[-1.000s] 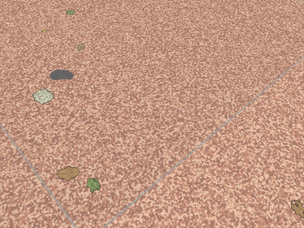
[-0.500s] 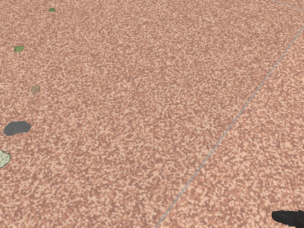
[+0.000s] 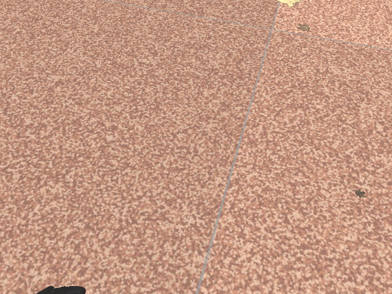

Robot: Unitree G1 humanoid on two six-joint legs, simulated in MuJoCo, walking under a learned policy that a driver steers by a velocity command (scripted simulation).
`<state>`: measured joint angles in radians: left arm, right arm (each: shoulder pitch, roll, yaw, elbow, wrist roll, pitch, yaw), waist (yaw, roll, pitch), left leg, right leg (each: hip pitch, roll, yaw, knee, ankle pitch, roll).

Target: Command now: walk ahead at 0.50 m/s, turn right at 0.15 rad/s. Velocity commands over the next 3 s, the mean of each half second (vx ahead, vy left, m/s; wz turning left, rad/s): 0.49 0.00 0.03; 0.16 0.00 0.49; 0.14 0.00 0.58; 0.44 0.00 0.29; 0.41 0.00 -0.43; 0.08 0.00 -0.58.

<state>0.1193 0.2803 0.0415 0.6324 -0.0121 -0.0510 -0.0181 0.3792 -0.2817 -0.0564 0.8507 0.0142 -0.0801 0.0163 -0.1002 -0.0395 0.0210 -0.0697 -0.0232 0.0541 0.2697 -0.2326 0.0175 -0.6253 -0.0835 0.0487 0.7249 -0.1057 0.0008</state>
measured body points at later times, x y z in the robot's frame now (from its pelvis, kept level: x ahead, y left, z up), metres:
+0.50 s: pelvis +0.27 -0.05 +0.00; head +0.29 -0.06 +0.45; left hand +0.29 +0.23 -0.12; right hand +0.45 -0.30 -0.11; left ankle +0.44 +0.12 -0.69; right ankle +0.20 -0.14 -0.75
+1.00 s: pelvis +0.43 -0.02 -0.01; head +0.47 +0.00 +0.44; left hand +0.49 +0.29 -0.12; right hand +0.67 -0.24 -0.10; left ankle +0.48 +0.08 -0.75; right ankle +0.55 -0.16 -0.71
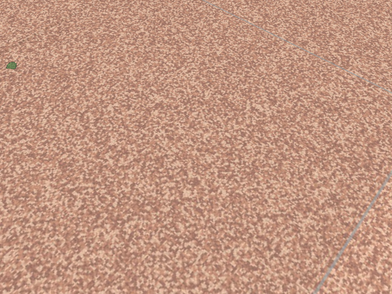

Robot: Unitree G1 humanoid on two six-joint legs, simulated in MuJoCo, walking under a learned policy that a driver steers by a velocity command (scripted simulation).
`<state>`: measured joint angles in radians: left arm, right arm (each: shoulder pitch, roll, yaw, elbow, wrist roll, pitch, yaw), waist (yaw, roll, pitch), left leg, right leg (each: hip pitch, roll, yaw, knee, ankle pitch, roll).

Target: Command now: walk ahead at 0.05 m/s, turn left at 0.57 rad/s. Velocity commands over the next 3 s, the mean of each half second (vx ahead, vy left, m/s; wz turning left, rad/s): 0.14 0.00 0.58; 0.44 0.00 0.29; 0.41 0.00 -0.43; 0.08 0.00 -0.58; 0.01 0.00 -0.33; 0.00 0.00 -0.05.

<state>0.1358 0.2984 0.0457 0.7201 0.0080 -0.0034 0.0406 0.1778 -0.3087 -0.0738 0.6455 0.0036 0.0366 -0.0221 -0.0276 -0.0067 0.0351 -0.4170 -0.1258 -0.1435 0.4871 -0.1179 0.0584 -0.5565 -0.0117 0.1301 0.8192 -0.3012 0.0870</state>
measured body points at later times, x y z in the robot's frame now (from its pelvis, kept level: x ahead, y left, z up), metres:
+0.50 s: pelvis +0.05 -0.01 +0.01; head +0.07 +0.00 +0.46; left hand +0.05 +0.30 -0.10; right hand +0.30 -0.21 -0.07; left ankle +0.02 +0.10 -0.72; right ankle +0.07 -0.16 -0.73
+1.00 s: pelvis +0.27 +0.09 -0.02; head +0.30 +0.11 +0.43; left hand +0.38 +0.40 -0.09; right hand +0.39 -0.18 -0.13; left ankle +0.02 +0.10 -0.73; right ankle +0.43 +0.06 -0.74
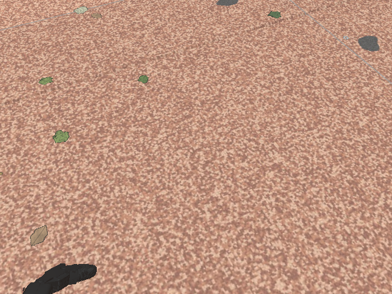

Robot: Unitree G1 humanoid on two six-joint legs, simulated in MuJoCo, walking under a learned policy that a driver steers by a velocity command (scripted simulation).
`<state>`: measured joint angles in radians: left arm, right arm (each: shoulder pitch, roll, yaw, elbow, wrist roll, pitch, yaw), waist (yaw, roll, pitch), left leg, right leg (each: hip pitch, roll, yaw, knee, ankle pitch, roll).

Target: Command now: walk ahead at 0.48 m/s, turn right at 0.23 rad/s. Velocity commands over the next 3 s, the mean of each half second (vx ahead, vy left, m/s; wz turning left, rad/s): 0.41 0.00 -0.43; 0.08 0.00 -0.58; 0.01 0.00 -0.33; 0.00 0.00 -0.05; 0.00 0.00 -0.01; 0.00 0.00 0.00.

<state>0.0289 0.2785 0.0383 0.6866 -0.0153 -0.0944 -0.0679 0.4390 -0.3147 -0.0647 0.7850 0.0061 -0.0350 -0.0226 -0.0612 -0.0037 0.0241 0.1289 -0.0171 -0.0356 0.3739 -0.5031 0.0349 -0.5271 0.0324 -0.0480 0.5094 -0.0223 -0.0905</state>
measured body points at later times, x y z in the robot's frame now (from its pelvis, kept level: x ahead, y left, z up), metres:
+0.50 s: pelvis +0.28 +0.01 +0.01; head +0.32 +0.01 +0.46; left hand +0.40 +0.29 -0.11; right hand +0.45 -0.28 -0.05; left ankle +0.43 +0.09 -0.72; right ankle +0.14 -0.09 -0.69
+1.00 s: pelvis +0.33 -0.03 +0.02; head +0.35 -0.09 +0.47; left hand +0.63 +0.11 -0.04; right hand +0.30 -0.36 -0.09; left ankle +0.41 +0.10 -0.65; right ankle +0.31 -0.12 -0.71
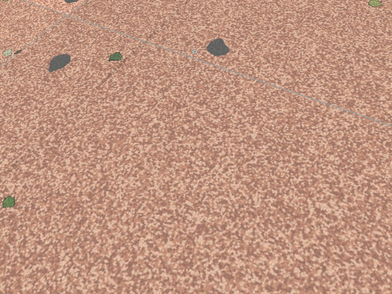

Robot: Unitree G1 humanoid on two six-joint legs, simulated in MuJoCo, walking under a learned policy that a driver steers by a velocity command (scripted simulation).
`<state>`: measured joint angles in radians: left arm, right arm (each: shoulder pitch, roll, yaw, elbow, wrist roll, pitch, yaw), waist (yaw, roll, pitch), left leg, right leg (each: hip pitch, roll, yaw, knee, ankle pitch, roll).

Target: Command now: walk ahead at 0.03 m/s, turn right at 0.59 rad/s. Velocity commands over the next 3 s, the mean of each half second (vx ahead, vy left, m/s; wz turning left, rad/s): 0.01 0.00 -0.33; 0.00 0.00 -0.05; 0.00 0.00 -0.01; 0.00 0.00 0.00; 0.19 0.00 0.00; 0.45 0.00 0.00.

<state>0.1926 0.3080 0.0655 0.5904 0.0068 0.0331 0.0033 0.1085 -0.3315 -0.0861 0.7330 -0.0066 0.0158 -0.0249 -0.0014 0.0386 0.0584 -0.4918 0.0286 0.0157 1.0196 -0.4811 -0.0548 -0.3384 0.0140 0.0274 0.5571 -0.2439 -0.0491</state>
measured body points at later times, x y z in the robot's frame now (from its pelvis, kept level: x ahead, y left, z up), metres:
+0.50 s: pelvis +0.02 +0.03 +0.00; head +0.04 +0.03 +0.45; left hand +0.21 +0.27 -0.10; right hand +0.13 -0.25 -0.10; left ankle +0.03 +0.15 -0.74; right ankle +0.03 -0.09 -0.74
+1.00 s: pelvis +0.03 +0.03 +0.00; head +0.04 +0.03 +0.45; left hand +0.19 +0.27 -0.12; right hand +0.11 -0.24 -0.12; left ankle +0.03 +0.15 -0.74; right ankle +0.03 -0.09 -0.74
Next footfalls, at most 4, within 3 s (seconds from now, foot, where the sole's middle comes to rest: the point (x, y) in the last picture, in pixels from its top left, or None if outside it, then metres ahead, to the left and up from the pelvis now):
0.34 left None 0.07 0.14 -0.77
2.44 right None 0.13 -0.11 -0.77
2.94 left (212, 265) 0.54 0.04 -0.77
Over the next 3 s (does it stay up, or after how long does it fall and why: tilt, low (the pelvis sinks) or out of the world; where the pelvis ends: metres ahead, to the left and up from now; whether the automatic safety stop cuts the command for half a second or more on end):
stays up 0.38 -0.03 -0.02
